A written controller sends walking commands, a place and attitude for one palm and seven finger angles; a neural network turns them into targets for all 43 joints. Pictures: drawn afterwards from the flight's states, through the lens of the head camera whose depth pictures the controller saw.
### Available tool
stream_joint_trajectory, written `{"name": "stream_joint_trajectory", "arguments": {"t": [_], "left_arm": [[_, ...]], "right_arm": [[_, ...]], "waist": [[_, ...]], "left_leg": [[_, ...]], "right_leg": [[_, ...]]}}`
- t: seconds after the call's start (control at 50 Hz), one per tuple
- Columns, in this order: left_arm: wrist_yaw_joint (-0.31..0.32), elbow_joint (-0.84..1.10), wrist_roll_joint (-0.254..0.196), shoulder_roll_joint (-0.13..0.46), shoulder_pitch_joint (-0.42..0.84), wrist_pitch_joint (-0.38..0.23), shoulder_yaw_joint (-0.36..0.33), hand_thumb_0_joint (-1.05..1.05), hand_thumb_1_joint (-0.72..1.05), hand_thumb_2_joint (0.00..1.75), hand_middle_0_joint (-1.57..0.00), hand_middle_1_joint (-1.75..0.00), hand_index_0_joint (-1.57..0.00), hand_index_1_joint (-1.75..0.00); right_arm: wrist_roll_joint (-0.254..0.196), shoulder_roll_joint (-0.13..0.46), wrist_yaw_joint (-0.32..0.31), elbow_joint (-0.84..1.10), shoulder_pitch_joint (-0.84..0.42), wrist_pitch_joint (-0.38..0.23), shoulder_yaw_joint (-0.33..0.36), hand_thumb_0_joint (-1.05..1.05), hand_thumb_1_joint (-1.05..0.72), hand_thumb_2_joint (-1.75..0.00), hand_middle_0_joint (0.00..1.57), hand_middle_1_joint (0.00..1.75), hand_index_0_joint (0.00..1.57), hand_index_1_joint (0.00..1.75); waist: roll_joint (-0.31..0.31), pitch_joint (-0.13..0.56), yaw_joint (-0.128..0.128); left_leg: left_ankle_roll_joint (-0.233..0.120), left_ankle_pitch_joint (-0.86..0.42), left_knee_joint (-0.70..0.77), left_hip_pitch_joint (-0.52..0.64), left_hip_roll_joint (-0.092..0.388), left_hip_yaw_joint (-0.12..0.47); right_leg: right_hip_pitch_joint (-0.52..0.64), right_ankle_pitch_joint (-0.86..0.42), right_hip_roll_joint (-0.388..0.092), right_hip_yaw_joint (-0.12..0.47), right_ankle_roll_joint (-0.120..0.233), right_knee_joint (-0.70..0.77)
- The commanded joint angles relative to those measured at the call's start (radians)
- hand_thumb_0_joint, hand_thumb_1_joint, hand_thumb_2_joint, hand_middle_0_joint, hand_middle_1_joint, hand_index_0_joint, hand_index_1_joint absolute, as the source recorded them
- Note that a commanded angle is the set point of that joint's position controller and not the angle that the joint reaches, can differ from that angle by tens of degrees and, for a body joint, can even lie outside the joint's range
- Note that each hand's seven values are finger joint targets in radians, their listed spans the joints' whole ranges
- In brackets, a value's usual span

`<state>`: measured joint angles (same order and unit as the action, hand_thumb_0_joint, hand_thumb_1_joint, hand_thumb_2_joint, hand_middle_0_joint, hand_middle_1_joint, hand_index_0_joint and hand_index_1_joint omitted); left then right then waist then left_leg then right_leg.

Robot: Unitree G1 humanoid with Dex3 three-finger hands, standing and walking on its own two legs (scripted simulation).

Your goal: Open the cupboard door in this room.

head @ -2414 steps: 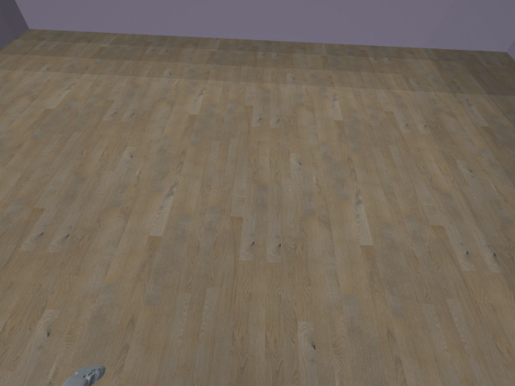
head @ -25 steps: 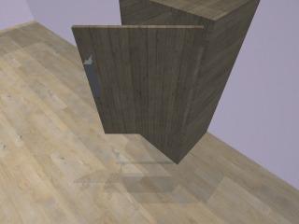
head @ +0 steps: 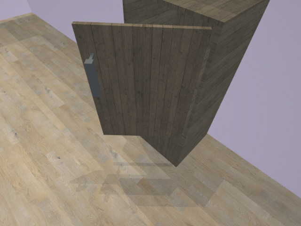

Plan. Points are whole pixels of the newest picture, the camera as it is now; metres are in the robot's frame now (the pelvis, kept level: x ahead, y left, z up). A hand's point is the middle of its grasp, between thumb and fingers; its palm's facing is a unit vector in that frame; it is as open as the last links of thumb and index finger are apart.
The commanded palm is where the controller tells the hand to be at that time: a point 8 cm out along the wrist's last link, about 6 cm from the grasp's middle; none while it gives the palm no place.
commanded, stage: come to a stop and stand still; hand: left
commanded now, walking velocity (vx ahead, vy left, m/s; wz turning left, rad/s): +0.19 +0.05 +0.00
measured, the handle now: (94, 75) +0.58 +0.24 +0.06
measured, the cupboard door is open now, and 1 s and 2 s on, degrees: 43 43 43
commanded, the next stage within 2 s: look again from close up in 1.04 s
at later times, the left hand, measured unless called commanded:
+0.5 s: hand out of the picture +0.14 +0.20 -0.17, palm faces +0.03 -0.97 -0.23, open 7.4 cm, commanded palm none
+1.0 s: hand out of the picture +0.10 +0.15 -0.18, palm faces +0.08 -0.98 -0.17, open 7.3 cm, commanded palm none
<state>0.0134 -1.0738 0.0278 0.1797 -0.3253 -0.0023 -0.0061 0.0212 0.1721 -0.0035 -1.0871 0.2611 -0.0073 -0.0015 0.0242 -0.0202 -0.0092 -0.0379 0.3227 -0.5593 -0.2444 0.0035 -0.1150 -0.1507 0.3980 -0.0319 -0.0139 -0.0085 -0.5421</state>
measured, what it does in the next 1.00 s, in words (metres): steps on the spot: right foot, then left foot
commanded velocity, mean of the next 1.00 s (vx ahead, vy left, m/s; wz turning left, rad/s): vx -0.05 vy -0.02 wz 0.00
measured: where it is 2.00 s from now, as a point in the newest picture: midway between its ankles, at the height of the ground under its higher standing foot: outside the picture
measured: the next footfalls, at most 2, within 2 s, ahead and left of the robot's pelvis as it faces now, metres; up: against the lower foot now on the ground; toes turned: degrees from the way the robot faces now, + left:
right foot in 0.60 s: +0.17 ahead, -0.11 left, +0.00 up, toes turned -4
left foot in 0.90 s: +0.08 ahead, +0.11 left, +0.00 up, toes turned +3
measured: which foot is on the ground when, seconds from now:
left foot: down 0.00-0.60, up 0.62-0.88, down 0.90-1.00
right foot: down 0.00-0.18, up 0.20-0.58, down 0.60-1.00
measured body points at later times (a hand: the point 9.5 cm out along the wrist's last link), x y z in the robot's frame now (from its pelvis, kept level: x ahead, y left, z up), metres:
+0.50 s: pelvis +0.07 +0.01 +0.01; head +0.12 +0.02 +0.45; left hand +0.14 +0.25 -0.15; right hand +0.07 -0.21 -0.15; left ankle -0.01 +0.09 -0.73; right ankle +0.13 -0.11 -0.69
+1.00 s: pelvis +0.07 -0.03 +0.00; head +0.07 +0.00 +0.45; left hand +0.10 +0.21 -0.16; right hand +0.11 -0.26 -0.14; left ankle +0.04 +0.09 -0.73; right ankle +0.13 -0.11 -0.73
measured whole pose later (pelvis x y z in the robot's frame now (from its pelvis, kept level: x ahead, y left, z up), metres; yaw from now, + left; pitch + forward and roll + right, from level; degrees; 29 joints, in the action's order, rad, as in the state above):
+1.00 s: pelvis +0.07 -0.03 +0.00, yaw +1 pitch -1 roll +0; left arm 0.03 -1.01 0.01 0.19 -0.25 0.03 -0.03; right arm 0.02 0.14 -0.03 -1.04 0.25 0.00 0.02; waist 0.06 -0.02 -0.02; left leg -0.01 0.31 -0.50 -0.17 0.01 -0.05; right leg -0.30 0.18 0.00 -0.10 0.03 -0.49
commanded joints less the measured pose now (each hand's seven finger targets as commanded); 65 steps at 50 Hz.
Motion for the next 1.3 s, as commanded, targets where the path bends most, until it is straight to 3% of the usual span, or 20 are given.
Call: {"name": "stream_joint_trajectory", "arguments": {"t": [0.0, 0.1, 0.14, 0.16, 0.18, 0.26, 0.3, 0.44, 0.52, 0.56, 0.58, 0.6, 0.66, 0.84, 0.9, 0.94, 1.1, 1.12, 1.16, 1.28], "left_arm": [[0.008, 0.016, -0.001, 0.129, -0.104, -0.028, -0.033, 0.0, 0.9, 0.9, -0.2, -0.3, -0.2, -0.3], [0.023, -0.011, 0.002, 0.145, -0.183, -0.038, -0.052, 0.0, 0.9, 0.9, -0.2, -0.3, -0.2, -0.3], [0.028, 0.024, -0.006, 0.101, -0.087, -0.03, -0.036, 0.0, 0.9, 0.9, -0.2, -0.3, -0.2, -0.3], [0.036, 0.053, -0.021, 0.064, -0.026, -0.036, -0.02, 0.0, 0.9, 0.9, -0.2, -0.3, -0.2, -0.3], [0.044, 0.062, -0.021, 0.076, 0.019, -0.031, -0.022, 0.0, 0.9, 0.9, -0.2, -0.3, -0.2, -0.3], [0.035, 0.081, -0.006, 0.084, 0.068, 0.001, -0.046, 0.0, 0.9, 0.9, -0.2, -0.3, -0.2, -0.3], [0.032, 0.064, -0.006, 0.016, 0.008, 0.022, -0.036, 0.0, 0.9, 0.9, -0.2, -0.3, -0.2, -0.3], [0.02, 0.145, 0.0, 0.043, 0.11, 0.036, -0.054, 0.0, 0.9, 0.9, -0.2, -0.3, -0.2, -0.3], [0.017, 0.153, 0.002, 0.065, 0.052, 0.017, -0.059, 0.0, 0.9, 0.9, -0.2, -0.3, -0.2, -0.3], [0.022, 0.132, 0.009, 0.14, -0.044, -0.01, -0.071, 0.0, 0.9, 0.9, -0.2, -0.3, -0.2, -0.3], [0.028, 0.126, 0.008, 0.196, -0.077, -0.018, -0.082, 0.0, 0.9, 0.9, -0.2, -0.3, -0.2, -0.3], [0.029, 0.128, -0.007, 0.191, -0.075, -0.021, -0.068, 0.0, 0.9, 0.9, -0.2, -0.3, -0.2, -0.3], [0.034, 0.175, 0.001, 0.143, 0.097, -0.016, -0.055, 0.0, 0.9, 0.9, -0.2, -0.3, -0.2, -0.3], [0.028, 0.151, -0.012, 0.139, 0.072, -0.008, -0.055, 0.0, 0.9, 0.9, -0.2, -0.3, -0.2, -0.3], [0.018, 0.151, -0.021, 0.056, 0.066, 0.002, -0.034, 0.0, 0.9, 0.9, -0.2, -0.3, -0.2, -0.3], [0.016, 0.12, -0.012, 0.066, 0.066, 0.007, -0.031, 0.0, 0.9, 0.9, -0.2, -0.3, -0.2, -0.3], [0.012, 0.033, -0.014, 0.065, -0.02, -0.006, -0.013, 0.0, 0.9, 0.9, -0.2, -0.3, -0.2, -0.3], [0.055, 0.003, -0.005, 0.09, -0.106, -0.023, -0.005, 0.0, 0.9, 0.9, -0.2, -0.3, -0.2, -0.3], [0.036, 0.042, -0.009, 0.13, -0.022, -0.03, -0.012, 0.0, 0.9, 0.9, -0.2, -0.3, -0.2, -0.3], [0.018, 0.03, -0.01, 0.069, -0.019, -0.021, -0.006, 0.0, 0.9, 0.9, -0.2, -0.3, -0.2, -0.3]], "right_arm": [[-0.003, 0.085, -0.005, 0.065, -0.009, -0.032, 0.021, 0.0, -0.9, -0.9, 0.2, 0.3, 0.2, 0.3], [-0.005, 0.054, -0.006, 0.078, -0.034, -0.046, 0.017, 0.0, -0.9, -0.9, 0.2, 0.3, 0.2, 0.3], [-0.003, 0.119, -0.024, 0.004, 0.168, -0.053, 0.027, 0.0, -0.9, -0.9, 0.2, 0.3, 0.2, 0.3], [-0.005, 0.165, -0.038, -0.034, 0.299, -0.051, 0.038, 0.0, -0.9, -0.9, 0.2, 0.3, 0.2, 0.3], [-0.01, 0.162, -0.052, -0.055, 0.321, -0.039, 0.028, 0.0, -0.9, -0.9, 0.2, 0.3, 0.2, 0.3], [-0.003, 0.158, -0.057, 0.035, 0.089, -0.036, 0.042, 0.0, -0.9, -0.9, 0.2, 0.3, 0.2, 0.3], [-0.004, 0.101, -0.055, 0.045, 0.069, -0.029, 0.035, 0.0, -0.9, -0.9, 0.2, 0.3, 0.2, 0.3], [0.012, 0.129, -0.053, 0.078, 0.041, -0.009, 0.069, 0.0, -0.9, -0.9, 0.2, 0.3, 0.2, 0.3], [0.005, 0.142, -0.045, 0.089, 0.027, -0.006, 0.077, 0.0, -0.9, -0.9, 0.2, 0.3, 0.2, 0.3], [-0.01, 0.113, -0.035, 0.09, 0.072, -0.004, 0.078, 0.0, -0.9, -0.9, 0.2, 0.3, 0.2, 0.3], [-0.017, 0.058, -0.031, 0.105, 0.112, -0.004, 0.073, 0.0, -0.9, -0.9, 0.2, 0.3, 0.2, 0.3], [-0.023, 0.047, -0.042, 0.115, 0.1, 0.01, 0.067, 0.0, -0.9, -0.9, 0.2, 0.3, 0.2, 0.3], [-0.016, 0.031, -0.028, 0.101, 0.046, 0.028, 0.06, 0.0, -0.9, -0.9, 0.2, 0.3, 0.2, 0.3], [-0.014, -0.006, -0.02, 0.062, 0.107, 0.007, 0.034, 0.0, -0.9, -0.9, 0.2, 0.3, 0.2, 0.3], [0.0, 0.071, -0.026, 0.072, 0.078, -0.007, 0.041, 0.0, -0.9, -0.9, 0.2, 0.3, 0.2, 0.3], [0.0, 0.074, -0.027, 0.091, -0.047, -0.005, 0.032, 0.0, -0.9, -0.9, 0.2, 0.3, 0.2, 0.3], [-0.005, 0.044, -0.025, 0.035, 0.076, 0.004, 0.015, 0.0, -0.9, -0.9, 0.2, 0.3, 0.2, 0.3], [-0.012, 0.12, -0.019, 0.092, -0.007, -0.01, 0.027, 0.0, -0.9, -0.9, 0.2, 0.3, 0.2, 0.3], [-0.007, 0.039, -0.018, 0.102, 0.088, -0.01, 0.013, 0.0, -0.9, -0.9, 0.2, 0.3, 0.2, 0.3], [-0.003, 0.067, -0.017, 0.106, 0.159, -0.016, 0.014, 0.0, -0.9, -0.9, 0.2, 0.3, 0.2, 0.3]], "waist": [[0.108, -0.076, -0.019], [0.136, -0.062, -0.027], [-0.086, 0.054, 0.072], [-0.281, 0.09, 0.111], [-0.308, 0.082, 0.1], [-0.095, -0.079, 0.019], [-0.08, -0.052, -0.005], [-0.166, -0.031, 0.011], [-0.134, -0.003, -0.027], [0.058, 0.111, -0.049], [0.264, 0.183, -0.043], [0.206, 0.194, -0.046], [0.164, 0.062, 0.009], [0.055, 0.101, 0.031], [-0.155, 0.017, 0.006], [-0.224, -0.046, -0.03], [0.003, -0.104, -0.008], [-0.16, -0.135, -0.026], [-0.162, -0.029, 0.035], [0.064, -0.078, 0.026]], "left_leg": [[-0.012, -0.044, -0.013, -0.097, 0.039, 0.038], [0.002, 0.035, -0.05, -0.172, 0.002, -0.021], [-0.056, -0.673, 0.053, 0.28, 0.125, 0.122], [-0.157, -1.306, 0.067, 0.474, 0.3, 0.302], [-0.183, -1.579, 0.082, 0.486, 0.344, 0.301], [-0.162, -1.056, 0.179, 0.211, 0.293, 0.183], [-0.13, -1.042, 0.191, 0.191, 0.261, 0.126], [-0.116, -0.972, 0.145, 0.195, 0.276, 0.111], [-0.083, -0.878, 0.039, 0.155, 0.264, 0.12], [-0.012, -0.491, -0.199, 0.088, 0.137, 0.065], [0.031, 0.158, -0.414, -0.08, -0.021, 0.024], [0.026, 0.341, -0.486, -0.078, -0.018, 0.132], [0.041, 0.244, -0.53, -0.103, 0.025, 0.138], [0.048, -0.03, 0.089, 0.123, 0.002, 0.058], [-0.03, -0.098, 0.27, 0.048, 0.198, 0.272], [-0.047, -0.052, 0.311, -0.13, 0.207, 0.26], [0.005, 0.077, 0.276, -0.049, 0.086, 0.15], [0.039, -0.028, 0.113, -0.045, 0.083, 0.072], [0.024, 0.035, 0.125, 0.009, 0.045, 0.12], [-0.014, 0.11, 0.231, -0.088, 0.075, 0.182]], "right_leg": [[-0.006, -0.134, -0.121, 0.153, 0.104, 0.154], [0.15, -0.7, -0.21, 0.179, 0.169, 0.072], [-0.118, -0.698, -0.048, -0.015, 0.056, -0.258], [-0.36, -0.039, 0.029, -0.073, 0.014, -0.461], [-0.429, 0.228, 0.008, 0.019, 0.012, -0.545], [-0.368, 0.09, -0.045, 0.018, 0.009, -0.453], [-0.324, -0.029, -0.021, -0.027, -0.003, -0.411], [-0.314, -0.099, 0.0, -0.041, 0.023, -0.306], [-0.147, -0.211, 0.0, -0.054, 0.036, -0.09], [0.038, -0.678, -0.118, 0.05, 0.069, 0.054], [0.167, -1.141, -0.32, 0.286, 0.192, 0.04], [0.113, -1.183, -0.386, 0.296, 0.283, 0.078], [-0.098, -0.707, -0.278, 0.209, 0.26, 0.159], [-0.141, -0.312, -0.171, 0.152, 0.16, 0.167], [-0.161, -0.12, -0.027, 0.042, 0.048, 0.11], [-0.023, -0.162, -0.031, -0.005, 0.019, 0.077], [-0.072, -0.044, -0.075, 0.089, 0.033, 0.273], [-0.096, -0.346, -0.11, 0.087, 0.009, 0.177], [-0.175, 0.048, -0.147, 0.166, 0.097, 0.215], [-0.163, 0.077, -0.07, 0.095, 0.065, 0.18]]}}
